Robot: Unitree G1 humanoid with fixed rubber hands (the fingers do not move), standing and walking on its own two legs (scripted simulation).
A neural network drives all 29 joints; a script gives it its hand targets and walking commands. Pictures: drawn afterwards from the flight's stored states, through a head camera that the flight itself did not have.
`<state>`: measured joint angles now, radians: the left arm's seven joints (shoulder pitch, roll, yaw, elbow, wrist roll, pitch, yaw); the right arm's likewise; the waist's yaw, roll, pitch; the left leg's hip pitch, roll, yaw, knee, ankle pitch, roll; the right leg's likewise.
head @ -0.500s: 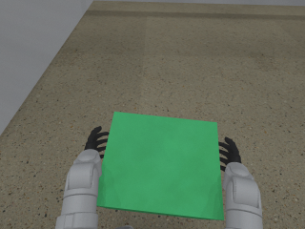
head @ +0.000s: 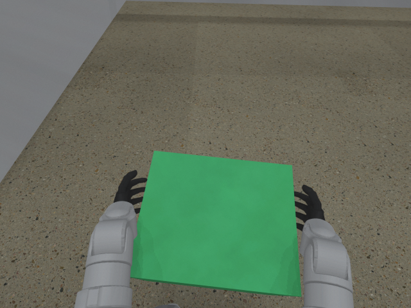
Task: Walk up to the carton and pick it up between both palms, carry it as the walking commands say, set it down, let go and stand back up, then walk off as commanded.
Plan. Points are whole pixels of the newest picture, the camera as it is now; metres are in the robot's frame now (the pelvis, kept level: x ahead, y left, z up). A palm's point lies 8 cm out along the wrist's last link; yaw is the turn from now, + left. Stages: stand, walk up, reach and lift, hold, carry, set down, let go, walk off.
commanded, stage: carry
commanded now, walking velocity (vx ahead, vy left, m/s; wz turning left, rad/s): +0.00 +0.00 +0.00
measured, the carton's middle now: (214, 226) +0.30 +0.00 -0.05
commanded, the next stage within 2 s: none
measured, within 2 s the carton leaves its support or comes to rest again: neither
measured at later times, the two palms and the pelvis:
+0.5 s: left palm (125, 207) +0.29 +0.17 +0.04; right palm (313, 226) +0.27 -0.19 +0.03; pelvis +0.00 +0.00 +0.00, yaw +0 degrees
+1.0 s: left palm (126, 203) +0.29 +0.17 +0.05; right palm (315, 223) +0.27 -0.20 +0.03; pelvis +0.00 -0.01 +0.00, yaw +0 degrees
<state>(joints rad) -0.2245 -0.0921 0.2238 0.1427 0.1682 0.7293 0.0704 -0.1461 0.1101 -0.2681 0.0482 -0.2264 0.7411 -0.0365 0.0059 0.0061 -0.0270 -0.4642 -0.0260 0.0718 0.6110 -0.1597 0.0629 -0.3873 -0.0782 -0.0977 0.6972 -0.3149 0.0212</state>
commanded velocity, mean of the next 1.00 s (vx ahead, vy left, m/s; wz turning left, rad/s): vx -0.04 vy -0.03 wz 0.00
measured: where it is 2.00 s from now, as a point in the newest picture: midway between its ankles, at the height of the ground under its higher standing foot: outside the picture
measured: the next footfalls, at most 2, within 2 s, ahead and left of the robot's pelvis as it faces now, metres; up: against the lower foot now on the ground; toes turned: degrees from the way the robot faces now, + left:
left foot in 1.64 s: -0.03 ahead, +0.08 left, +0.00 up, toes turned +4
right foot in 1.88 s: -0.03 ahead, -0.17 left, +0.00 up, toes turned -7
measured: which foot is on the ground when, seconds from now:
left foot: down 0.00-1.00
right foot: down 0.00-1.00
